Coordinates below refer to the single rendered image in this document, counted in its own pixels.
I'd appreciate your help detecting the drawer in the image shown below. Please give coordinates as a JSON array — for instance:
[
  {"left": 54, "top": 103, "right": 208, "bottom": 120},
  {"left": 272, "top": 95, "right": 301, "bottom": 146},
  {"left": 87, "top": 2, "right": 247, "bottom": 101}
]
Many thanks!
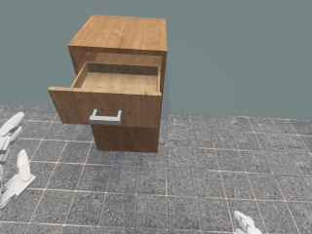
[{"left": 48, "top": 61, "right": 162, "bottom": 128}]

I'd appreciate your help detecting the handle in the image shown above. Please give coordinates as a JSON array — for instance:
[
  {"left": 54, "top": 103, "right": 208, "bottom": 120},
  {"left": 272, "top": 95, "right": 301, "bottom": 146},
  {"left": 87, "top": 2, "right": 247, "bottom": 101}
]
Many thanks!
[{"left": 89, "top": 109, "right": 122, "bottom": 125}]

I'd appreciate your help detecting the cabinet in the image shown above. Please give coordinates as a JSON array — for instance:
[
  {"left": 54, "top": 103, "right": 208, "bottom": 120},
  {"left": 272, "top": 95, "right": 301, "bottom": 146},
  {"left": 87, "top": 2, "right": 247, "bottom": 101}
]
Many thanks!
[{"left": 67, "top": 15, "right": 167, "bottom": 153}]

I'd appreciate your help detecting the right robot hand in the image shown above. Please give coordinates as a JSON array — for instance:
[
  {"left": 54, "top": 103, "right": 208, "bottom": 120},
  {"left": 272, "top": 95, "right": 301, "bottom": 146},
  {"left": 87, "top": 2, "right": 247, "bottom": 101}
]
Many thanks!
[{"left": 234, "top": 211, "right": 262, "bottom": 234}]

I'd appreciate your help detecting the left robot hand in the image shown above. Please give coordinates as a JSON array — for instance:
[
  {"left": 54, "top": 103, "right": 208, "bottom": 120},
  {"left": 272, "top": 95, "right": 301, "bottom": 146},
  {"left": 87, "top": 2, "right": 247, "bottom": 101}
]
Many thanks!
[{"left": 0, "top": 112, "right": 36, "bottom": 211}]

